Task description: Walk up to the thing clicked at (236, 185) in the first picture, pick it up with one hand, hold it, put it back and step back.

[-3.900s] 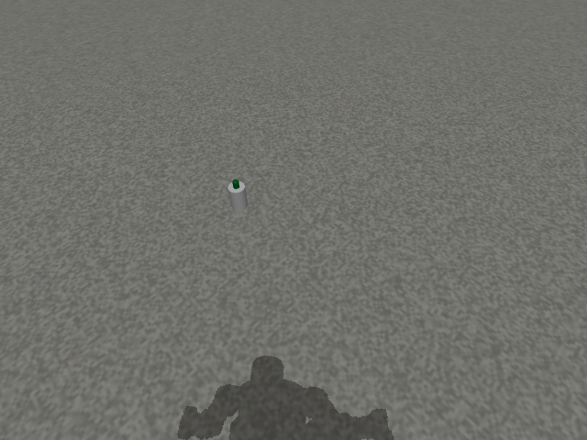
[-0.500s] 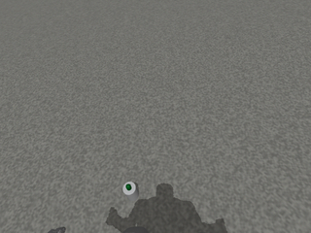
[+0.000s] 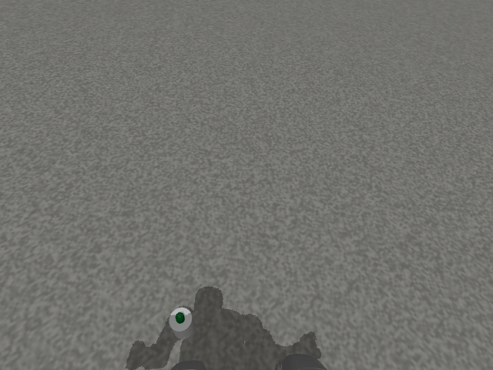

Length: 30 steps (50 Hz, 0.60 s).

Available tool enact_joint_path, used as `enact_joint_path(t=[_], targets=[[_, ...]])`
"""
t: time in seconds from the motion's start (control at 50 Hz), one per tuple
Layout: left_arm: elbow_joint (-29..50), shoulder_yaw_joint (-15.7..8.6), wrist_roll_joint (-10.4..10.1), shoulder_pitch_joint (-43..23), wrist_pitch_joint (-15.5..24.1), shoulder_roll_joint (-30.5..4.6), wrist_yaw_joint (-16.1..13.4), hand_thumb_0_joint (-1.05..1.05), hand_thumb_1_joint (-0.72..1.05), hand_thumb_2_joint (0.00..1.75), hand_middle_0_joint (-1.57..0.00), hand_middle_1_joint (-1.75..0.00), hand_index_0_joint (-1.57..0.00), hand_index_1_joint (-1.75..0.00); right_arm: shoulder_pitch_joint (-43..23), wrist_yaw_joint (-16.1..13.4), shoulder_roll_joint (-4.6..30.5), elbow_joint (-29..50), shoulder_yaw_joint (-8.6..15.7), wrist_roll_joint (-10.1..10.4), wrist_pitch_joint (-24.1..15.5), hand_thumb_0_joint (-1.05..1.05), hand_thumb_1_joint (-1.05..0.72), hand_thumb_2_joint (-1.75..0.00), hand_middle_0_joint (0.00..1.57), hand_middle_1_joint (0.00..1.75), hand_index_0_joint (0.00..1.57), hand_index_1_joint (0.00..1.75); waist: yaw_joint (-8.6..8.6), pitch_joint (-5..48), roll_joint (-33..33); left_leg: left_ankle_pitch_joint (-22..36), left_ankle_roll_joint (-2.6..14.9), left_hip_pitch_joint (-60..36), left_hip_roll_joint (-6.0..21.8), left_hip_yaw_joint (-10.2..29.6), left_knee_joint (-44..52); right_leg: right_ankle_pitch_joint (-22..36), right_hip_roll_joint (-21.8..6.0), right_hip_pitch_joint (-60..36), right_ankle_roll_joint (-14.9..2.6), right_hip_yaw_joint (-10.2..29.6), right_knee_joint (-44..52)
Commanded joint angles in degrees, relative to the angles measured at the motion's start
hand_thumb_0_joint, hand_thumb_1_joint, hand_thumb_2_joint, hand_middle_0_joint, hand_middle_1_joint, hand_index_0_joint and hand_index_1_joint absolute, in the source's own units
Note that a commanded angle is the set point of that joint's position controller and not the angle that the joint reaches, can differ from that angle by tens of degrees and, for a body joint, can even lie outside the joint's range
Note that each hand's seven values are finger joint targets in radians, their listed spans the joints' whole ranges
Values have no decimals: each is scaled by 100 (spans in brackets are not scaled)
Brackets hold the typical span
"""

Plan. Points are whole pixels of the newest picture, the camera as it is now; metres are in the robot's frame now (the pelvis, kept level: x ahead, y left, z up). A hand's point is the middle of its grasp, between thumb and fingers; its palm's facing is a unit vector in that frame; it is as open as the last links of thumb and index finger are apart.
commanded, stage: walk up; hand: left
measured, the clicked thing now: (181, 322) +0.35 +0.21 -0.68
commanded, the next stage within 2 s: stand in 1.76 s
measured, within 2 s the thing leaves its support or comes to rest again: neither
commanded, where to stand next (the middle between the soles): +0.07 -0.02 m, yaw +1 degrees
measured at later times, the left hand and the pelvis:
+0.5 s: hand out of the picture +0.13 +0.23 -0.14, palm faces -0.03 -0.94 -0.33, open 7.4 cm; pelvis +0.03 -0.02 +0.01, yaw +0 degrees
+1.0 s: hand (113, 365) +0.14 +0.24 -0.14, palm faces +0.00 -0.94 -0.33, open 7.4 cm; pelvis +0.06 -0.02 +0.02, yaw +1 degrees
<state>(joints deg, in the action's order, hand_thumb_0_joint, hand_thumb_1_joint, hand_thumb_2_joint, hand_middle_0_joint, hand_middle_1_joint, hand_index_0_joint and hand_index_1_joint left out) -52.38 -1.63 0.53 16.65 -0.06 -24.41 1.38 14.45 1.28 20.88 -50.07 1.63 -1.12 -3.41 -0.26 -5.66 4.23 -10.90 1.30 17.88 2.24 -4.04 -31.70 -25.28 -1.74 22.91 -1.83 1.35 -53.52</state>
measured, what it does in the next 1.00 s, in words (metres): steps on the spot: right foot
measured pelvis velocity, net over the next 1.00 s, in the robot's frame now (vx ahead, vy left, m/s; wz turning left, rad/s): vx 0.06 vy -0.02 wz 0.01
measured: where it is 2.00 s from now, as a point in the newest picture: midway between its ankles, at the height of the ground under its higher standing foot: outside the picture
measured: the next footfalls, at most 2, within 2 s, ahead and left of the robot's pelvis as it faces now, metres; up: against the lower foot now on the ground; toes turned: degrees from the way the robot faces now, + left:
right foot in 0.14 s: +0.08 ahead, -0.15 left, +0.00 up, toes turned -2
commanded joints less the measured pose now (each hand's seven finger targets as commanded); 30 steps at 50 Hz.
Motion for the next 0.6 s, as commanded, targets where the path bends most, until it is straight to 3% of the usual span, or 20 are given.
enact_joint_path(t=[0.0,0.06,0.1,0.12,0.14,0.16,0.18,0.2,0.22,0.24,0.26,0.3,0.32,0.34,0.36,0.4,0.52,0.58], targets=[[152,-338,45,287,92,-952,-57,0,90,90,-20,-30,-20,-30,13,-142,1675,375,495,-11,-72,0,-90,-90,20,30,20,30,-40,354,-1440,-722,1056,-266,1330,1452,1409,163,-198,42,128,-49,735],[-14,-351,52,371,133,-832,-84,0,90,90,-20,-30,-20,-30,-254,-121,1679,393,426,-1,16,0,-90,-90,20,30,20,30,71,446,-1403,-750,968,285,1248,1238,1043,403,-12,-741,97,-297,1406],[-183,-335,62,538,172,-731,-122,0,90,90,-20,-30,-20,-30,-508,-111,1536,385,344,51,103,0,-90,-90,20,30,20,30,248,593,-1149,-879,737,472,1051,965,495,930,128,-1294,23,-426,2297],[-219,-358,96,545,206,-802,-154,0,90,90,-20,-30,-20,-30,-521,-108,1325,371,252,98,135,0,-90,-90,20,30,20,30,309,635,-889,-981,528,619,913,866,175,1032,54,-1530,-34,-228,2638],[-167,-405,144,427,253,-1047,-185,0,90,90,-20,-30,-20,-30,-363,-112,1008,349,159,146,155,0,-90,-90,20,30,20,30,244,555,-31,-970,264,707,579,585,-529,642,-598,-1355,-222,891,3297],[28,-433,156,-85,312,-1430,-194,0,90,90,-20,-30,-20,-30,-350,-115,798,327,84,149,183,0,-90,-90,20,30,20,30,82,230,760,-1479,-52,1019,-88,282,-1003,-83,-1479,-800,-579,2411,3981],[97,-437,134,-574,265,-1663,-161,0,90,90,-20,-30,-20,-30,-312,-171,1227,121,225,139,217,0,-90,-90,20,30,20,30,61,71,693,-2095,-33,247,-70,484,-1447,-581,-1837,225,-1033,2508,4008],[169,-382,99,-925,224,-1473,-145,0,90,90,-20,-30,-20,-30,-35,-167,1350,-78,285,119,203,0,-90,-90,20,30,20,30,-153,-37,566,-1777,-25,-306,53,513,-1285,-753,-1624,639,-1009,2069,3802],[184,-301,62,-987,207,-1207,-134,0,90,90,-20,-30,-20,-30,-33,-142,1321,-198,243,162,158,0,-90,-90,20,30,20,30,-219,8,360,-1517,15,-530,25,422,-548,-404,-1194,525,-726,1349,3570],[152,-247,41,-1000,217,-1050,-141,0,90,90,-20,-30,-20,-30,-59,-129,1273,-307,227,176,119,0,-90,-90,20,30,20,30,-236,162,306,-620,32,-565,63,392,-46,355,-878,96,-448,843,3257],[85,-223,19,-942,234,-945,-144,0,90,90,-20,-30,-20,-30,-88,-128,1249,-363,216,177,98,0,-90,-90,20,30,20,30,-180,420,353,-101,74,-739,188,602,157,894,-725,-103,-282,640,3065],[-20,-193,-12,-800,247,-971,-121,0,90,90,-20,-30,-20,-30,-202,-156,1283,-388,182,124,64,0,-90,-90,20,30,20,30,-44,701,365,168,114,-939,296,775,369,1457,-680,-361,-237,662,2886],[-66,-175,-30,-706,227,-916,-109,0,90,90,-20,-30,-20,-30,-340,-162,1346,-381,155,101,42,0,-90,-90,20,30,20,30,29,760,213,-192,159,-861,410,1011,527,1134,-617,-362,-176,622,2956],[-134,-192,-44,-787,207,-955,-106,0,90,90,-20,-30,-20,-30,-471,-136,1399,-422,157,105,45,0,-90,-90,20,30,20,30,70,540,187,-729,177,-444,416,1094,630,346,-504,-509,-130,563,3166],[-180,-208,-27,-888,204,-969,-112,0,90,90,-20,-30,-20,-30,-532,-108,1383,-506,141,107,63,0,-90,-90,20,30,20,30,85,416,142,-912,153,-239,383,1022,678,-14,-517,-708,-137,585,3313],[-247,-204,-13,-1084,202,-985,-119,0,90,90,-20,-30,-20,-30,-551,-93,1299,-629,96,91,78,0,-90,-90,20,30,20,30,35,291,36,-780,78,-295,294,880,799,-85,-585,-680,-161,674,3404],[-485,-157,-60,-1196,218,-867,-132,0,90,90,-20,-30,-20,-30,-727,-119,1282,-885,28,87,-8,0,-90,-90,20,30,20,30,116,639,-533,647,63,-503,488,978,1017,1651,-494,-1376,-73,281,3214],[-583,-143,-68,-1311,187,-835,-137,0,90,90,-20,-30,-20,-30,-774,-153,1311,-982,56,90,-9,0,-90,-90,20,30,20,30,95,774,-679,937,64,-567,552,972,1134,2009,-493,-1658,-49,153,3186]])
